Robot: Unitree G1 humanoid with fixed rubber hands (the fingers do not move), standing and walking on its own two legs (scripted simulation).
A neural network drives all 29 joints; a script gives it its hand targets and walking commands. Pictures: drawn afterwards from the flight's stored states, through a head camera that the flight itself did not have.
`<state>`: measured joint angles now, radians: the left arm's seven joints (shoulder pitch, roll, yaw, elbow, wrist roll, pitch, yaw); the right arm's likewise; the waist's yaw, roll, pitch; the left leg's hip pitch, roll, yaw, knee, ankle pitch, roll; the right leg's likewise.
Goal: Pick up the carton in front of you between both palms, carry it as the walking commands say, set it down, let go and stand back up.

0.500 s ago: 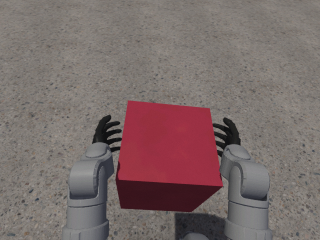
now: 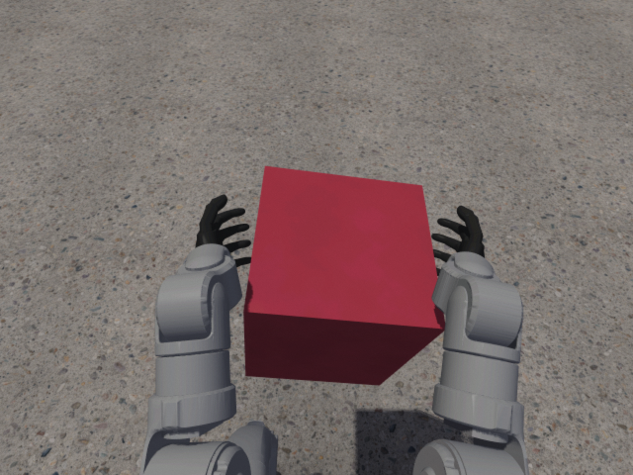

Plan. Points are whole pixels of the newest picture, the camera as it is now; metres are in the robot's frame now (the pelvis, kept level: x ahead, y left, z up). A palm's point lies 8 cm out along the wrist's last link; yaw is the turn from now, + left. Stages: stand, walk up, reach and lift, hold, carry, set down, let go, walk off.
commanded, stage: carry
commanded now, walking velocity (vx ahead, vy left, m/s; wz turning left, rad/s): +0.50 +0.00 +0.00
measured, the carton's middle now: (328, 287) +0.36 +0.01 -0.01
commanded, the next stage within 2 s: none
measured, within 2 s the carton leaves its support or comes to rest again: neither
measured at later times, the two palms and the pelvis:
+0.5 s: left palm (248, 101) +0.63 +0.16 +0.11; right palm (430, 106) +0.62 -0.13 +0.12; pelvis +0.34 +0.03 +0.02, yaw -2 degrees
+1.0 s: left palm (278, 47) +0.80 +0.14 +0.11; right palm (430, 47) +0.80 -0.15 +0.12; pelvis +0.54 +0.00 +0.00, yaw +0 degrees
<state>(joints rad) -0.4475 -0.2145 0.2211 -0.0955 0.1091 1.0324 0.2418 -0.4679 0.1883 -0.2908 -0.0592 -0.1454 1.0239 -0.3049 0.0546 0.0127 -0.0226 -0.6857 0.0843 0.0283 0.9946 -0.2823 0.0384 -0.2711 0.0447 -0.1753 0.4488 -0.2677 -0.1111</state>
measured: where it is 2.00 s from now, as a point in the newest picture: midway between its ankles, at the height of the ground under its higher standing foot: (323, 358)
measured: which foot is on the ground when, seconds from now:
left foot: up 0.00-0.20, down 0.22-0.66, up 0.68-0.84, down 0.86-1.00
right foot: down 0.00-0.24, up 0.26-0.60, down 0.62-1.00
